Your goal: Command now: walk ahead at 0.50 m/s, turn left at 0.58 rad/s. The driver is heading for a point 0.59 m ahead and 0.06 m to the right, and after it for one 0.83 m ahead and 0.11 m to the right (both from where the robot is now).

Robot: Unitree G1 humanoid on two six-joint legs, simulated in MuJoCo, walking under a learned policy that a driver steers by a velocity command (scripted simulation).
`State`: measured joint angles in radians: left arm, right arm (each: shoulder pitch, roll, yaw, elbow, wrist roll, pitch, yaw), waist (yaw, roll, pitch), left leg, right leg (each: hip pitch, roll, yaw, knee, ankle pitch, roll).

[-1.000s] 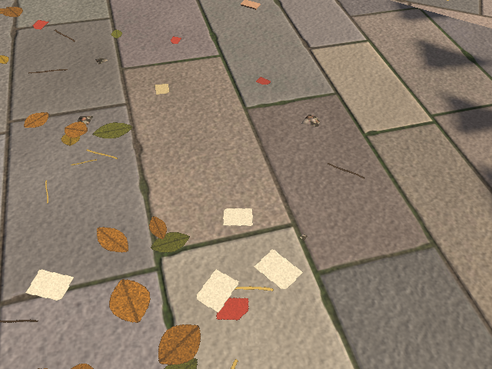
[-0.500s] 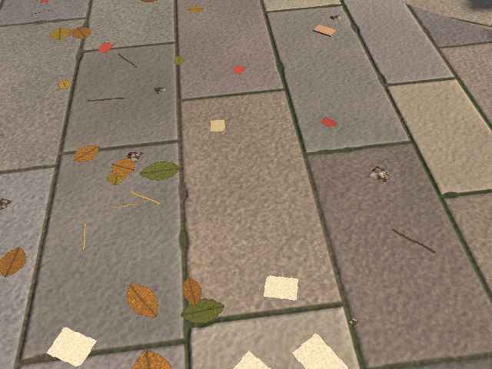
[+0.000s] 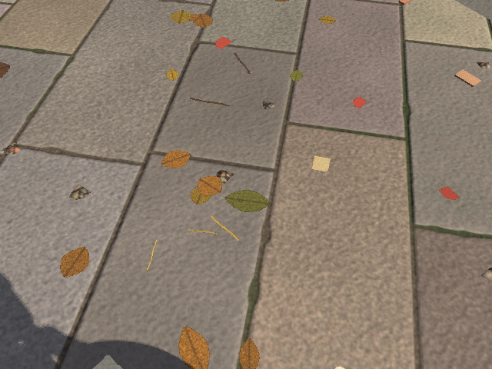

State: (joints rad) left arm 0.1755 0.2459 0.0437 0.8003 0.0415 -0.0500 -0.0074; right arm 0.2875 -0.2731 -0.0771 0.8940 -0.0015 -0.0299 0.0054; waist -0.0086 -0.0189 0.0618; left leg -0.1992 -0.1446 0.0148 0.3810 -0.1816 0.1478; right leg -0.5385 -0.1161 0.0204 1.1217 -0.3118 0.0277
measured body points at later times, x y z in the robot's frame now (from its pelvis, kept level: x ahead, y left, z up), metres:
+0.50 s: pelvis +0.29 -0.05 +0.00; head +0.31 -0.06 +0.45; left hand +0.35 +0.22 -0.12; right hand +0.36 -0.31 -0.14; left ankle +0.19 +0.06 -0.65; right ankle +0.34 -0.12 -0.74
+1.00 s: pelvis +0.54 +0.02 +0.00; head +0.57 +0.04 +0.45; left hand +0.55 +0.29 -0.15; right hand +0.68 -0.23 -0.11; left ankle +0.58 +0.10 -0.74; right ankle +0.46 -0.11 -0.66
